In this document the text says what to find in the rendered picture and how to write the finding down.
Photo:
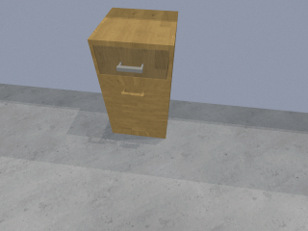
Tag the cabinet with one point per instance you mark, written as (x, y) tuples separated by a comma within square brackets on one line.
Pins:
[(144, 29)]

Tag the drawer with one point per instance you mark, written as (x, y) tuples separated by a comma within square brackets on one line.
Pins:
[(155, 61)]

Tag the handle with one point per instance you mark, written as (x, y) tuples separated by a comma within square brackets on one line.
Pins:
[(126, 68), (132, 95)]

